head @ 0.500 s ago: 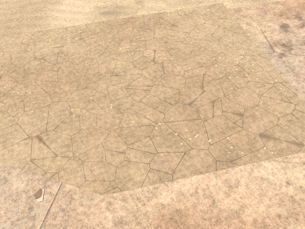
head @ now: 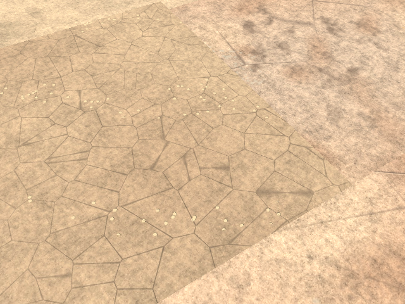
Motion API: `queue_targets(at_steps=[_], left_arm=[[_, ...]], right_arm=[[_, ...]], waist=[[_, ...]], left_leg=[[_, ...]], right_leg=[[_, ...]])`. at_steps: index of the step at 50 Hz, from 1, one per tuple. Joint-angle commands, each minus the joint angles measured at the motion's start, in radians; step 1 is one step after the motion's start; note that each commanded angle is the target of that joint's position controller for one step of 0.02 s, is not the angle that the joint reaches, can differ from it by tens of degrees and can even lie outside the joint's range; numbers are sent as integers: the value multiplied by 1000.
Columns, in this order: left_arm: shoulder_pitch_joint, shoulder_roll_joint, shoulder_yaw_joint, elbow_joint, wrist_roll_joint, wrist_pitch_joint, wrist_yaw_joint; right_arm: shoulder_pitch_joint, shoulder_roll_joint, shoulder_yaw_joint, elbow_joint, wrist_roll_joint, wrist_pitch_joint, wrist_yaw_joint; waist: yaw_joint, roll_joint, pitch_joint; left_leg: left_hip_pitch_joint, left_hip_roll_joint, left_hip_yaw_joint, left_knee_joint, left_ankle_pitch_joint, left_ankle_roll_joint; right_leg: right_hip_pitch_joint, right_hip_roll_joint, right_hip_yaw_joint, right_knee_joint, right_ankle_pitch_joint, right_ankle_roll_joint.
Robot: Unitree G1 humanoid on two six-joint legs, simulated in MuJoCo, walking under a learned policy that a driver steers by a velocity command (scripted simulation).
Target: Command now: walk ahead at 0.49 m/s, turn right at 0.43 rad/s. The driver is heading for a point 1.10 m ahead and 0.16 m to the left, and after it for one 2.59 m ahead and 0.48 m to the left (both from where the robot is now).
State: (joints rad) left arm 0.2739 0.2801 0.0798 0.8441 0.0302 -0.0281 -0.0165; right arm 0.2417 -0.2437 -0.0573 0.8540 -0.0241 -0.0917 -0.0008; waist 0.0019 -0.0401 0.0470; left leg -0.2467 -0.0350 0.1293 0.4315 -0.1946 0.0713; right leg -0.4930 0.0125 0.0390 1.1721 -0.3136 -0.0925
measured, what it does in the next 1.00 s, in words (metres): goes down, turning left: right foot, then left foot 0.10 m lower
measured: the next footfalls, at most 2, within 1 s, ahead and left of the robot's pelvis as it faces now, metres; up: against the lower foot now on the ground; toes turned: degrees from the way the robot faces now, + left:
right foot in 0.30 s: +0.24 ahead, -0.12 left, +0.00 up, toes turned -8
left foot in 0.76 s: +0.49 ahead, +0.03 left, -0.10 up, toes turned +13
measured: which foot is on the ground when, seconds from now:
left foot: down 0.00-0.30, up 0.32-0.74, down 0.76-1.00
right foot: up 0.00-0.28, down 0.30-0.76, up 0.78-1.00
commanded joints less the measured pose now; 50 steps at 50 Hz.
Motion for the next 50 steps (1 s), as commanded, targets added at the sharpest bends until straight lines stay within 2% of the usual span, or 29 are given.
queue_targets(at_steps=[1,5,7,11,13,14,15,16,17,18,19,20,21,24,25,28,31,35,37,38,39,40,41,42,43,44,46,48,50], left_arm=[[50,-10,-9,-58,5,21,-13],[-97,-32,-35,-107,7,12,-33],[-101,-12,-34,-96,14,9,-37],[-210,26,-31,-121,19,6,-32],[-171,25,-29,-101,23,3,-27],[-76,29,-23,-64,24,-6,-25],[91,52,-8,-4,28,-23,-19],[237,167,23,31,44,-34,-5],[235,201,27,21,13,-36,4],[210,150,17,24,-27,-39,5],[104,105,2,11,-20,-48,-1],[38,72,-6,7,-14,-54,-2],[33,67,-3,16,-15,-59,4],[46,60,-4,39,-10,-89,16],[28,38,-10,50,-18,-105,20],[9,42,-13,66,-28,-126,29],[40,37,-21,90,-16,-128,31],[131,68,-25,120,3,-94,53],[120,96,-21,130,8,-66,62],[78,88,-17,127,-9,-55,61],[111,39,-17,91,-12,-60,48],[117,37,-32,42,-5,-63,46],[45,72,-26,8,-4,-64,44],[6,86,-27,-35,-1,-78,37],[-54,108,-19,-32,12,-68,36],[-63,112,-14,-25,12,-44,34],[-72,61,-24,-20,13,-4,32],[-74,12,-39,-25,4,5,28],[-50,32,-34,-11,2,-9,18]], right_arm=[[73,-69,-6,-14,8,-39,11],[94,-89,-4,10,8,-29,18],[125,-105,-3,18,2,-26,19],[209,-129,-4,40,3,-4,17],[215,-144,-7,45,3,10,12],[221,-148,-8,53,8,18,11],[212,-146,-7,55,14,23,10],[228,-99,2,22,21,19,12],[318,-12,17,7,30,18,16],[171,-113,-9,-5,17,21,5],[134,-123,-18,-19,30,23,9],[130,-106,-19,-10,27,34,11],[127,-92,-17,-3,6,51,17],[109,-67,-24,-1,-9,92,37],[54,-59,-27,-21,0,85,40],[-24,-20,-13,-41,-10,67,62],[-68,-23,-8,-41,4,71,75],[-145,-55,-3,-55,-30,78,64],[92,-88,-20,21,-40,69,55],[301,-123,-42,92,-48,63,52],[329,-227,-72,116,-28,61,43],[360,-236,-60,85,11,53,41],[333,-213,-54,55,19,56,36],[227,-231,-54,25,20,61,12],[153,-202,-46,11,19,61,-4],[82,-175,-35,-12,21,54,-13],[81,-187,-35,-5,13,43,-8],[79,-180,-39,6,17,43,-3],[81,-154,-33,-6,26,47,-6]], waist=[[25,111,-11],[10,124,-18],[6,127,-55],[-28,111,-4],[-11,127,-12],[28,121,-42],[109,88,-96],[146,-79,-183],[78,-194,-240],[119,-37,-113],[62,-20,-35],[23,-15,13],[6,-25,40],[-19,-7,46],[-34,6,67],[-30,-12,47],[-8,-23,30],[43,26,114],[-59,19,15],[-175,94,-76],[-127,365,-105],[-117,280,-214],[-135,139,-205],[-84,103,-147],[-50,85,-58],[-1,5,10],[16,26,25],[15,72,-31],[9,81,-114]], left_leg=[[39,293,-235,-264,305,126],[25,220,-73,-260,412,96],[42,244,-58,-216,482,97],[193,290,-86,-146,469,121],[181,283,-60,-41,636,114],[146,267,-58,98,727,110],[62,227,-40,310,678,90],[-152,152,-6,659,269,51],[-444,14,-54,925,-375,20],[-538,56,-156,909,-308,27],[-498,98,-191,823,-224,27],[-441,121,-197,757,-187,18],[-393,136,-187,701,-166,2],[-369,124,-161,641,28,-8],[-387,125,-177,527,165,-10],[-202,73,-102,251,536,-2],[-39,45,-52,170,741,25],[-186,46,-17,53,505,41],[15,31,-16,-3,355,82],[237,36,-41,-76,423,136],[576,168,-200,189,862,201],[719,292,-383,239,1062,275],[667,354,-509,119,893,322],[535,417,-605,-19,497,356],[369,431,-678,-62,398,360],[174,368,-586,-107,500,334],[-14,263,-446,-108,704,284],[-34,166,-342,-54,860,213],[21,121,-310,26,877,158]], right_leg=[[-78,-58,56,-90,83,10],[-9,-36,-31,-354,269,24],[52,-32,-72,-304,384,14],[-33,-49,-91,-404,207,-8],[105,-2,-144,-479,82,-30],[246,29,-151,-536,72,-41],[440,37,-133,-653,118,-60],[656,-210,158,-730,100,-127],[797,-434,512,-823,212,-242],[676,-396,433,-865,226,-229],[565,-359,311,-902,251,-188],[467,-332,223,-930,308,-149],[408,-308,150,-959,303,-122],[372,-262,13,-980,364,-110],[362,-210,-55,-974,331,-66],[236,-135,-187,-924,257,-20],[175,-158,-207,-830,100,-20],[376,-218,-175,-571,259,-32],[397,-226,-175,-230,505,-37],[300,-161,-219,137,392,-20],[-144,-12,-223,546,-362,22],[-362,-49,-87,604,-365,29],[-442,-63,-47,570,-285,51],[-496,-81,1,363,-107,73],[-457,-119,16,268,-95,104],[-324,-129,19,98,-45,146],[-101,-106,-29,-126,-16,170],[17,-69,-51,-249,135,144],[45,-51,-50,-245,326,94]])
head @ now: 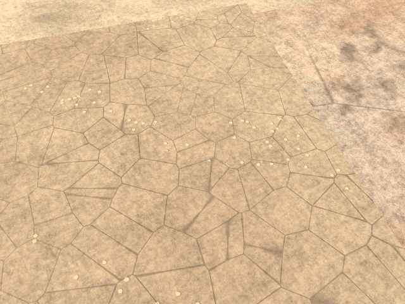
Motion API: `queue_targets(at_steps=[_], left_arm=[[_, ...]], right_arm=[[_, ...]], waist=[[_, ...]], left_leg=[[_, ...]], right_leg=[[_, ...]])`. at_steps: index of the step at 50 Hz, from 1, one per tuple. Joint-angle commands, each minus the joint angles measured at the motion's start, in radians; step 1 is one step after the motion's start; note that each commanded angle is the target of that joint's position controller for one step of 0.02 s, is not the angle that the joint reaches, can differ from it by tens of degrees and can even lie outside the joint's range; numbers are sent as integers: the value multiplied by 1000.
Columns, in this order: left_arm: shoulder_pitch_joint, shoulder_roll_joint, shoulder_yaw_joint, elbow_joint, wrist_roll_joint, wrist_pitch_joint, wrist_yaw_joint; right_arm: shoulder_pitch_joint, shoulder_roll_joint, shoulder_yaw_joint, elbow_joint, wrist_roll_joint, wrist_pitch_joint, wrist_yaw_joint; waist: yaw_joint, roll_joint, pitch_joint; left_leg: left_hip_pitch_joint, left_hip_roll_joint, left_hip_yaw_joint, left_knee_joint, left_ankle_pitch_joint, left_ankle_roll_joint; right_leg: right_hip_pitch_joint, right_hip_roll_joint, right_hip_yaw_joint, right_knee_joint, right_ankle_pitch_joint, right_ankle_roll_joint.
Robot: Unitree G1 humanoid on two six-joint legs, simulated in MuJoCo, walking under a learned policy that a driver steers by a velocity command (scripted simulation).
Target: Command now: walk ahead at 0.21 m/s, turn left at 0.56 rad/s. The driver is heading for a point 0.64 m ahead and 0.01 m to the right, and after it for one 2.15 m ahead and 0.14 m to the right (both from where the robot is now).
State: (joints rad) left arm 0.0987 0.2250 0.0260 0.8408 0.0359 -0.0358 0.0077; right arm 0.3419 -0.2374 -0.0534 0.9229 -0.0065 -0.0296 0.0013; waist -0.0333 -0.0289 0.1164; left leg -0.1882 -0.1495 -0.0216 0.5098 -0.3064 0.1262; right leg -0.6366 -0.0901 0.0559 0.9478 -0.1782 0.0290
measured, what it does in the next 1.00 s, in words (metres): walks ahead: right foot 0.08 m lower, then left foot 0.08 m higher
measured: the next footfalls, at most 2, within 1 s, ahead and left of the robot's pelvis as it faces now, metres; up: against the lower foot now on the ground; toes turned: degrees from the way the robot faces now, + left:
right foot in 0.22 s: +0.28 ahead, -0.13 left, -0.08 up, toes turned +11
left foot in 0.70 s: +0.04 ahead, +0.00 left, +0.00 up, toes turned +14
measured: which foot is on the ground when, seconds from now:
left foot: down 0.00-0.22, up 0.24-0.68, down 0.70-1.00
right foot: up 0.00-0.20, down 0.22-0.70, up 0.72-1.00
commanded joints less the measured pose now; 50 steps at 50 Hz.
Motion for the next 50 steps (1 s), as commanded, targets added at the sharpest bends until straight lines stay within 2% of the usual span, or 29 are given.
queue_targets(at_steps=[1,4,6,8,10,11,12,13,14,15,16,17,20,26,30,33,34,35,36,37,38,39,41,42,43,45,47,48,50], left_arm=[[76,99,22,-25,1,-14,-10],[-98,99,17,-89,6,-33,-12],[-125,87,10,-112,-6,-39,-16],[-67,92,15,-98,-25,-38,-16],[110,104,24,-38,-29,-52,-4],[181,141,36,-12,-11,-65,-3],[254,188,40,-18,8,-78,-10],[333,173,38,-25,-10,-72,-26],[294,181,46,-43,-32,-63,-27],[206,138,35,-75,-39,-48,-13],[135,98,19,-100,-28,-28,5],[104,122,22,-110,-15,-13,21],[101,136,22,-98,-1,7,22],[160,97,15,-91,-11,9,26],[173,116,26,-96,-3,24,34],[192,152,47,-97,-13,52,27],[215,150,50,-87,-25,65,24],[241,130,54,-73,-29,80,23],[183,65,49,-142,-43,60,8],[32,107,67,-186,-34,33,7],[115,86,69,-153,-69,29,6],[162,72,64,-122,-66,38,3],[244,98,78,-59,-20,58,-2],[263,82,74,-45,-16,69,-10],[255,90,78,-48,-25,81,-13],[201,90,75,-54,-29,95,-12],[157,80,69,-49,-13,98,-6],[168,80,69,-29,-12,91,-1],[139,75,62,-22,-11,81,3]], right_arm=[[12,-145,-34,-68,11,-13,-16],[79,-147,-34,-72,-5,2,-29],[60,-145,-36,-86,-16,5,-34],[25,-153,-38,-105,-27,3,-36],[6,-143,-38,-109,-31,-1,-39],[50,-120,-35,-104,-18,-5,-31],[133,-69,-29,-111,26,-3,-35],[235,-88,-32,-111,51,7,-53],[230,-112,-29,-105,22,21,-57],[152,-128,-29,-107,-13,37,-47],[61,-131,-29,-123,-33,49,-29],[6,-127,-24,-142,-47,69,-11],[-24,-103,-12,-169,-47,111,-3],[-91,-76,7,-216,-49,124,-19],[-109,-55,33,-256,-40,122,-10],[-3,-53,47,-247,-22,108,2],[88,-53,45,-226,-17,100,5],[142,-77,38,-206,-24,85,8],[183,-156,18,-202,-14,69,0],[86,-118,42,-215,-12,54,-30],[-2,-110,49,-207,-52,37,-52],[-69,-122,39,-199,-64,19,-56],[-132,-96,36,-195,-31,-6,-36],[-111,-84,33,-183,-25,-11,-24],[-110,-66,35,-177,-13,-10,-18],[-99,-66,30,-167,-15,-10,-19],[-18,-71,26,-122,-14,-14,-28],[7,-51,33,-106,-17,-21,-33],[55,-71,25,-71,-22,-30,-38]], waist=[[16,63,-185],[-60,86,-122],[-58,65,-87],[-27,79,-89],[55,42,-84],[60,-30,-113],[48,-169,-234],[38,-168,-435],[34,-146,-463],[30,-85,-388],[27,-43,-323],[28,-77,-279],[9,-87,-225],[31,-84,-221],[34,-127,-209],[20,-227,-182],[-13,-207,-146],[-46,-82,-39],[-87,314,22],[-92,222,141],[0,156,122],[65,140,66],[113,83,-43],[100,122,-106],[106,124,-113],[87,103,-67],[51,82,-39],[37,88,-60],[7,117,-82]], left_leg=[[28,229,-194,-26,882,103],[131,227,-286,52,669,121],[31,180,-304,106,383,83],[-65,167,-357,163,254,51],[-128,125,-312,350,202,19],[-187,52,-242,528,31,-9],[-379,-42,-131,868,-551,-43],[-463,-39,-90,1069,-625,-63],[-563,-5,-90,1200,-497,-80],[-588,28,-73,1214,-380,-92],[-577,47,-64,1194,-305,-106],[-531,52,-64,1192,-217,-112],[-420,27,-44,1202,-159,-113],[-515,27,-28,1193,-179,-115],[-383,78,63,921,-299,-99],[-66,50,147,557,-477,-18],[46,31,157,383,-380,19],[73,32,49,101,-310,45],[40,405,-596,-142,-350,109],[-189,513,-822,-234,27,134],[-233,498,-660,-162,240,142],[-248,433,-481,-94,368,112],[-247,333,-245,-30,542,64],[-245,328,-214,-17,501,80],[-258,326,-186,-68,443,87],[-203,333,-167,-124,370,94],[-52,327,-147,-120,437,91],[25,335,-139,-102,594,95],[158,337,-128,-77,706,100]], right_leg=[[122,40,-23,-51,261,-37],[-32,51,1,-196,265,-29],[90,77,20,-435,359,-12],[275,94,43,-507,401,-15],[477,66,27,-646,523,-29],[610,17,30,-623,715,-26],[848,-199,158,-395,1390,-87],[983,-360,303,-296,1546,-195],[952,-382,421,-362,1205,-269],[801,-329,398,-452,777,-284],[664,-265,345,-510,509,-268],[506,-243,323,-576,357,-276],[265,-163,224,-632,269,-276],[332,-133,224,-683,-39,-290],[311,-123,188,-773,-144,-265],[176,-104,125,-864,-197,-200],[108,-101,123,-859,-248,-165],[16,-38,72,-716,-356,-93],[-226,116,-67,-340,-426,-36],[-267,137,198,-320,-380,-30],[-134,151,274,-222,-288,-28],[-39,184,228,-95,-202,-30],[123,204,120,57,-53,-30],[198,188,89,69,2,-25],[203,188,81,131,35,-28],[138,173,87,156,57,-23],[57,151,91,79,52,-10],[64,139,93,59,3,-5],[36,125,77,-10,-44,8]])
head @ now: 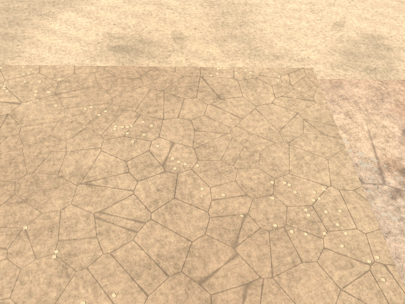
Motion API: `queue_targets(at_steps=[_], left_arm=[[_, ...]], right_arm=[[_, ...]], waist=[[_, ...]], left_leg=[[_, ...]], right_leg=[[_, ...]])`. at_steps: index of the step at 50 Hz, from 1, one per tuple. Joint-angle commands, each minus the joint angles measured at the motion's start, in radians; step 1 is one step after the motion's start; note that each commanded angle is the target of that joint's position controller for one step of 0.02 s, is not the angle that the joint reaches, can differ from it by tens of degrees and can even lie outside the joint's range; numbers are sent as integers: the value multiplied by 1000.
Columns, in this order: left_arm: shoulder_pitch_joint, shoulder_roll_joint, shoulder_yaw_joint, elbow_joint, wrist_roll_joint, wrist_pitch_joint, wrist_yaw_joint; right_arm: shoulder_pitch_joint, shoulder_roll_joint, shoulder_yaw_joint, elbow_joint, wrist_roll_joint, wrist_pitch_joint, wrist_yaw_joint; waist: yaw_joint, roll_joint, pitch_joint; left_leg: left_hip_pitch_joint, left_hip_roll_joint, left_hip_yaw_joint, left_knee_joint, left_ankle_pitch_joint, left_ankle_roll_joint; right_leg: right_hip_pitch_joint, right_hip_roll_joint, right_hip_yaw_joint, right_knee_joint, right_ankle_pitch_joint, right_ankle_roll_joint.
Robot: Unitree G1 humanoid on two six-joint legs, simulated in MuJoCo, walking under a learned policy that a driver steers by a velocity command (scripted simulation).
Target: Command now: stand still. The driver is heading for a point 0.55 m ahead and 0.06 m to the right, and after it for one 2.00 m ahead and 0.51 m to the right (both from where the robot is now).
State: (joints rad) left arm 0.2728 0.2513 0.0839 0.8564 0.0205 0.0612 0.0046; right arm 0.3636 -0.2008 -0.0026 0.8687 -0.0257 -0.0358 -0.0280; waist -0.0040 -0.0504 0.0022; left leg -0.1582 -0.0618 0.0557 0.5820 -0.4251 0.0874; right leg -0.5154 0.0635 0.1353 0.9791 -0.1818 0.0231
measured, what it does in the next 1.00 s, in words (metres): walks ahead: right foot, then right foot 0.08 m lower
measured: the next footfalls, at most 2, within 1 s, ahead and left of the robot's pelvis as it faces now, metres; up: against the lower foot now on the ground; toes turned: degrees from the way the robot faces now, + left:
right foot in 0.14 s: +0.03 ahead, -0.14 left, +0.00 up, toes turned +3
right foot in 0.70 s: +0.18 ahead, -0.23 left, -0.08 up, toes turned -1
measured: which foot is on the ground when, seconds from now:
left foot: down 0.00-0.68, up 0.70-1.00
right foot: up 0.00-0.12, down 0.14-0.36, up 0.38-0.68, down 0.70-1.00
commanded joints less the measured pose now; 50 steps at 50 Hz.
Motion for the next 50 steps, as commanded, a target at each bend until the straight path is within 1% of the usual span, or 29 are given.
queue_targets(at_steps=[1,4,7,8,10,11,12,13,14,16,18,19,22,26,28,31,32,34,35,36,37,38,39,40,41,42,43,45,50], left_arm=[[-62,45,0,-38,2,-21,7],[-112,27,-17,-30,-4,-34,5],[-95,22,-26,1,-13,-49,11],[-64,20,-26,25,-16,-58,12],[-33,27,-20,79,-41,-75,19],[-40,16,-24,96,-38,-74,21],[-74,37,-22,95,-21,-75,22],[-116,25,-26,91,-16,-73,22],[-139,45,-15,95,-19,-69,20],[-179,28,-10,83,-11,-70,16],[-250,-1,-10,53,-16,-81,14],[-308,7,-7,34,-17,-84,11],[-365,40,9,2,-12,-102,-5],[-369,38,11,-3,-1,-104,-31],[-357,19,3,-2,-15,-95,-46],[-244,48,12,44,-19,-76,-61],[-142,56,17,81,-11,-77,-60],[149,126,47,197,18,-91,-48],[295,143,39,242,43,-108,-50],[333,124,-3,227,34,-110,-51],[298,253,26,222,9,-97,-39],[133,177,12,172,7,-105,-29],[7,117,-3,110,2,-119,-23],[-13,112,-9,103,22,-130,-15],[-1,84,-25,112,19,-147,-11],[25,71,-31,132,16,-157,-8],[56,73,-29,147,9,-164,-4],[134,47,-38,165,1,-166,2],[263,13,-52,190,-2,-159,14]], right_arm=[[44,-112,-28,-4,-6,-24,-10],[55,-120,-32,29,-12,-22,-10],[28,-132,-39,53,-11,-22,-1],[7,-124,-36,59,-4,-22,2],[1,-99,-26,89,18,-16,3],[-26,-109,-28,100,28,-16,2],[-19,-112,-31,107,31,-19,4],[-16,-109,-30,126,31,-19,4],[1,-102,-32,142,24,-16,4],[23,-129,-48,172,-1,-17,11],[113,-153,-62,212,-9,-15,8],[131,-165,-72,226,-15,-18,6],[116,-166,-83,232,-28,-41,4],[28,-175,-91,193,-30,-60,11],[-31,-175,-96,173,-24,-61,13],[-25,-181,-101,178,-24,-44,18],[-32,-189,-104,179,-26,-38,17],[13,-179,-107,203,-27,-33,22],[6,-98,-101,208,-38,-31,23],[82,-4,-79,184,-28,-49,12],[191,-17,-78,146,27,-68,11],[19,-65,-75,126,5,-58,19],[-98,-116,-84,108,-16,-48,32],[-94,-108,-81,116,-20,-35,44],[-100,-101,-82,110,-28,-24,59],[-97,-83,-77,111,-29,-13,66],[-117,-65,-68,96,-19,-8,69],[-185,-54,-60,69,-14,-3,64],[-410,-11,-28,-7,14,-7,71]], waist=[[-36,146,27],[-66,155,9],[-60,159,-4],[-37,123,-8],[-3,-32,-42],[7,-23,-42],[-11,-70,-35],[-21,-50,-33],[-33,-47,-15],[-45,67,27],[-96,165,79],[-132,211,121],[-120,159,150],[-85,143,143],[-59,135,171],[-31,97,115],[17,62,96],[138,-96,-19],[171,-179,-33],[107,-206,-17],[41,-403,-153],[2,-206,47],[16,-64,132],[-7,-54,111],[-36,-25,113],[-47,-53,118],[-56,-48,119],[-38,-41,109],[35,-22,121]], left_leg=[[169,248,-204,-138,837,138],[193,245,-203,-93,861,139],[105,230,-202,-34,846,127],[58,200,-179,-7,805,102],[-30,119,-95,25,580,0],[-60,104,-85,15,417,-29],[-78,78,-69,-9,318,-52],[-42,78,-65,-65,296,-60],[6,66,-56,-94,242,-51],[102,101,-113,-142,234,-12],[234,230,-267,-214,232,73],[208,303,-358,-268,182,130],[232,380,-440,-290,191,194],[107,343,-376,-294,113,150],[-42,283,-281,-264,37,97],[-140,240,-219,-155,-8,66],[-154,216,-187,-45,-4,59],[-197,92,-67,431,56,47],[-472,30,-91,882,-315,35],[-650,0,-212,1143,-349,62],[-770,-31,-189,1105,-192,43],[-865,84,-103,1114,-63,31],[-805,133,-85,1006,72,20],[-711,156,-91,939,125,1],[-610,180,-125,793,225,-18],[-548,168,-104,754,252,-34],[-522,162,-90,661,286,-56],[-522,148,-56,517,318,-68],[-471,91,10,130,421,-34]], right_leg=[[-87,-41,-13,-94,-53,19],[-19,-68,-55,-239,-72,21],[135,-64,-95,-373,-69,-2],[220,-60,-108,-449,7,-14],[417,-94,-63,-560,379,-46],[473,-113,-42,-598,459,-62],[508,-162,5,-585,569,-87],[489,-183,19,-586,567,-101],[437,-161,3,-586,409,-109],[311,-77,-81,-535,165,-99],[82,-30,-152,-441,-52,-73],[3,-67,-118,-351,-102,-60],[-152,-138,-47,-223,-139,-53],[-73,-160,-56,-241,-63,-40],[68,-185,-31,-388,106,-34],[325,-150,-128,-462,226,-35],[416,-137,-166,-514,258,-38],[659,-85,-235,-557,152,-41],[777,-193,-72,-438,80,-42],[710,-323,106,-309,363,3],[742,-512,614,-695,-230,-148],[571,-500,621,-824,-553,-200],[441,-422,454,-809,-501,-182],[361,-395,374,-766,-284,-189],[278,-342,274,-752,-120,-178],[234,-313,211,-754,46,-177],[221,-284,157,-763,138,-184],[290,-265,91,-771,321,-204],[447,-256,-54,-839,362,-180]])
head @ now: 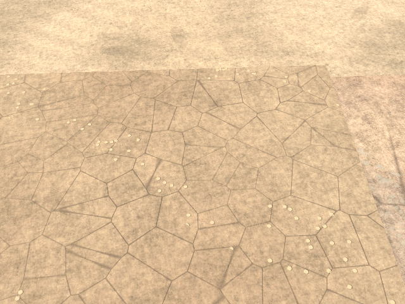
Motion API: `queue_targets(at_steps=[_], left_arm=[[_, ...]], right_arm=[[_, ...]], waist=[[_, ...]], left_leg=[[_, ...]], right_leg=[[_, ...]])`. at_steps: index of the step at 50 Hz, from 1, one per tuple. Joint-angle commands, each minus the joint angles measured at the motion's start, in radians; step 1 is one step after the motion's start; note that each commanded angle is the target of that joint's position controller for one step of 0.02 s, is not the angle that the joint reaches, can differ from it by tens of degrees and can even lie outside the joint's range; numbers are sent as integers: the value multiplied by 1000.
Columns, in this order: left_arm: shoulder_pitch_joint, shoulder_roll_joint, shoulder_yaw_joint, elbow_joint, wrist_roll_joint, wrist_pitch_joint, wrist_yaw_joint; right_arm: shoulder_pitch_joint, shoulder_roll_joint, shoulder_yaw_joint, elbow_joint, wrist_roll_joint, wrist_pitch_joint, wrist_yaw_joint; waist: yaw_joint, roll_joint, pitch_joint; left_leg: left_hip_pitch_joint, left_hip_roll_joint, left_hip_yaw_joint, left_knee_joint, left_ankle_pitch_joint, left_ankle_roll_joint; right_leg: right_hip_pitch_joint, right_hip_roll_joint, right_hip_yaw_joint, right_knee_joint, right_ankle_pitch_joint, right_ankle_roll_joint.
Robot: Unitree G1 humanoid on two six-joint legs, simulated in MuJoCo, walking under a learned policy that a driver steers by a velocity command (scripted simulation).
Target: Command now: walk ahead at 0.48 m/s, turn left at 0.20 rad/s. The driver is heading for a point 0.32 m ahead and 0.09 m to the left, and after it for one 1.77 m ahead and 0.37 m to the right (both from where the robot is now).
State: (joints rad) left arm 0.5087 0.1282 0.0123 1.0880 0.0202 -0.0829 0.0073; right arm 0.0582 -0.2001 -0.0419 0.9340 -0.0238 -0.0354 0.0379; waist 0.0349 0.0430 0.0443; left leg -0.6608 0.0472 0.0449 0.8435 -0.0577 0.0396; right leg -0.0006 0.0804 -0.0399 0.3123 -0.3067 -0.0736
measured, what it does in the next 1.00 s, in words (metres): walks ahead, turning right: left foot, then right foot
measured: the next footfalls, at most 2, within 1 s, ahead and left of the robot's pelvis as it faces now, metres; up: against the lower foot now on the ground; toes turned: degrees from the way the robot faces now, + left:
left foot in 0.18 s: +0.26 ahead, +0.08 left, +0.00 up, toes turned +8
right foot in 0.74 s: +0.31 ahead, -0.07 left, +0.00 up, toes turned -13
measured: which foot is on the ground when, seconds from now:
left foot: up 0.00-0.16, down 0.18-0.76, up 0.78-1.00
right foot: down 0.00-0.20, up 0.22-0.72, down 0.74-1.00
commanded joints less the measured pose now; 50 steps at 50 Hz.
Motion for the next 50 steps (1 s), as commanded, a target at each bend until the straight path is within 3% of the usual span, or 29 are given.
queue_targets(at_steps=[1,3,5,7,8,9,10,11,12,13,15,16,18,20,23,28,34,36,37,38,39,40,41,42,43,44,45,47,50], left_arm=[[45,138,19,-35,1,-15,15],[67,138,20,-24,7,-14,23],[42,153,25,-22,13,-16,26],[28,179,31,-22,16,-12,27],[20,192,34,-26,15,-6,26],[20,181,28,-35,3,-5,22],[100,89,5,-67,-40,-5,4],[72,159,29,-61,-23,-2,6],[-23,166,38,-90,-10,6,10],[-69,144,33,-101,-7,5,11],[-50,113,34,-81,13,36,10],[-25,99,35,-68,19,53,5],[-23,92,40,-69,13,73,0],[-70,103,46,-87,12,83,-2],[-172,107,45,-130,10,88,-6],[-284,98,32,-184,10,98,-6],[-330,112,35,-229,9,105,-3],[-309,115,39,-238,4,96,-2],[-260,130,45,-232,3,85,1],[-192,232,73,-228,12,74,9],[-164,339,106,-240,2,84,13],[-106,314,104,-211,-21,94,11],[-173,285,98,-220,-13,103,15],[-249,250,87,-238,-9,114,22],[-304,230,81,-259,-16,119,27],[-332,215,75,-272,-13,119,26],[-323,223,76,-275,-11,114,21],[-292,255,86,-271,-10,103,12],[-262,283,95,-274,-6,106,10]], right_arm=[[-133,-15,13,-85,13,-8,7],[-171,-26,10,-105,12,-13,10],[-145,-33,6,-103,9,-24,8],[-32,-51,-6,-75,5,-31,-5],[108,-69,-19,-33,3,-36,-10],[261,-108,-35,8,-20,-45,-18],[388,-217,-63,16,-47,-44,-29],[386,-205,-62,28,3,-24,-25],[273,-180,-51,20,25,-24,-27],[198,-119,-36,11,23,-36,-27],[148,-46,-12,20,21,-48,-39],[158,-37,-6,26,15,-53,-41],[188,-69,-8,37,9,-65,-43],[191,-93,-10,30,12,-65,-50],[207,-87,-3,26,17,-50,-68],[276,-106,-6,36,15,-21,-94],[295,-146,-28,26,3,18,-101],[298,-162,-38,21,2,25,-102],[295,-173,-45,17,3,29,-100],[291,-160,-43,-19,9,26,-95],[237,-88,-27,-86,27,35,-90],[186,-113,-31,-85,4,53,-88],[174,-100,-30,-93,13,56,-84],[163,-100,-30,-93,19,51,-85],[157,-123,-37,-100,7,48,-86],[182,-127,-39,-94,-6,52,-82],[195,-122,-39,-94,-9,59,-77],[198,-107,-37,-107,1,70,-73],[145,-112,-35,-141,8,79,-76]], waist=[[3,-107,90],[7,-89,103],[-18,-91,79],[-63,-113,-13],[-116,-114,-86],[-178,-98,-155],[-165,111,-311],[-153,47,-359],[-101,-27,-202],[-73,-53,-101],[-6,-49,-20],[7,-31,-19],[27,-13,-37],[31,-3,-47],[15,33,-44],[-32,45,-52],[-54,44,-31],[-38,25,-49],[-1,-21,-80],[18,-164,-151],[40,-354,-176],[52,-150,-180],[23,-125,-90],[-10,-78,-24],[-31,-89,-8],[-45,-109,-34],[-48,-99,-66],[-46,-91,-99],[-21,-136,-94]], left_leg=[[30,-24,20,-165,52,25],[17,-32,17,-210,35,52],[89,-57,42,-248,-18,91],[247,-123,89,-262,-122,129],[404,-155,103,-309,-128,155],[662,-65,-26,-338,-87,202],[993,279,-490,-359,52,354],[988,373,-721,-478,249,400],[836,337,-527,-483,343,360],[683,302,-394,-513,458,319],[477,211,-201,-573,499,217],[426,191,-145,-584,541,190],[415,176,-77,-588,653,179],[443,167,-20,-583,682,160],[489,148,44,-568,642,119],[587,183,76,-519,601,127],[651,265,45,-396,547,175],[641,267,55,-296,543,146],[588,239,96,-177,519,98],[428,155,158,66,281,30],[126,-92,153,310,-585,-36],[115,-44,-24,407,-622,-42],[74,-33,-42,426,-547,-49],[62,-15,-56,370,-458,-53],[62,-9,-61,324,-395,-58],[90,-17,-57,308,-356,-65],[107,-30,-55,303,-339,-70],[119,-33,-60,249,-331,-81],[109,-33,-74,149,-331,-93]], right_leg=[[-36,-286,110,-184,472,-84],[41,-312,80,-171,511,-84],[93,-309,24,-96,726,-72],[131,-304,-23,111,1041,-59],[102,-293,-48,293,1088,-52],[-89,-280,-50,520,920,-37],[-443,-138,-108,953,294,19],[-565,-22,1,1131,-222,20],[-614,-86,61,1122,-146,14],[-587,-108,69,1058,-107,14],[-462,-142,82,914,-83,20],[-404,-132,77,885,-55,23],[-394,-108,68,854,3,29],[-441,-106,56,806,63,32],[-494,-118,26,674,154,40],[-487,-110,-23,505,156,35],[-465,-92,-55,396,-83,-9],[-390,-81,-57,288,-63,-32],[-279,-84,-25,168,97,-50],[-106,-230,194,114,449,-115],[5,-497,553,58,919,-329],[-15,-480,485,58,854,-356],[-90,-425,411,43,735,-328],[-152,-357,348,12,607,-267],[-169,-308,314,1,554,-224],[-173,-272,283,7,589,-208],[-161,-262,275,16,626,-204],[-140,-251,281,23,620,-195],[-136,-240,337,1,429,-185]])
Velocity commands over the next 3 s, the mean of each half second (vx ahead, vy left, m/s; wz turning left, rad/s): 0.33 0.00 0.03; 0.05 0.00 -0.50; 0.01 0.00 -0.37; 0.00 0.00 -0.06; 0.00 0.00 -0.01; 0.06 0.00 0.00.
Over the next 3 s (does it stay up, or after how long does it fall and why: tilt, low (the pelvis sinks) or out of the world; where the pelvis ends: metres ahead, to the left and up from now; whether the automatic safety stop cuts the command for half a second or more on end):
stays up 0.26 0.06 0.00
